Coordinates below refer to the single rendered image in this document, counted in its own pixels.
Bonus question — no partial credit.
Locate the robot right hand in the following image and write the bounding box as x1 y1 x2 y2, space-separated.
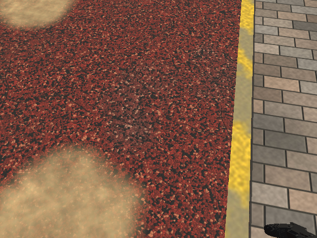
264 222 317 238

